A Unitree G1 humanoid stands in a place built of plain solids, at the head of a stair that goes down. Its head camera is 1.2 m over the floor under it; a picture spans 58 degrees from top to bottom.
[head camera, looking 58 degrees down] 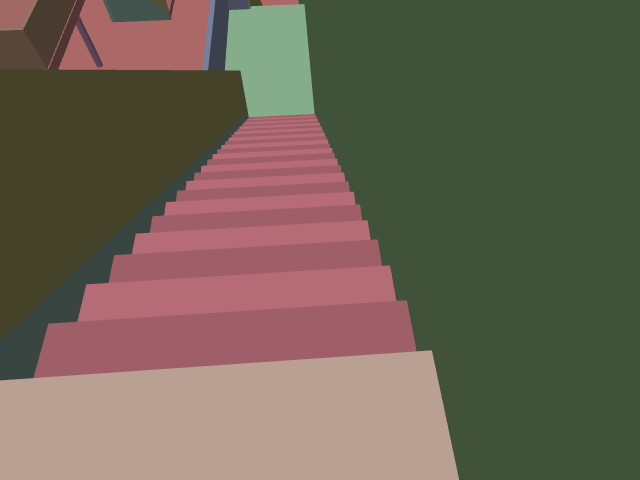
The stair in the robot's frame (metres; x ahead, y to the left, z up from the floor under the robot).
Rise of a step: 0.17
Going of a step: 0.23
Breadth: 1.21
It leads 4 degrees to the left of straight ahead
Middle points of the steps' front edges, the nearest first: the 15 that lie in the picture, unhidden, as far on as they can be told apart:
0.34 0.29 0.00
0.57 0.30 -0.17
0.80 0.32 -0.34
1.03 0.34 -0.51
1.26 0.35 -0.68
1.49 0.37 -0.85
1.72 0.38 -1.02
1.95 0.40 -1.19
2.18 0.42 -1.36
2.41 0.43 -1.54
2.64 0.45 -1.71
2.87 0.46 -1.88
3.10 0.48 -2.05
3.33 0.50 -2.22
3.56 0.51 -2.39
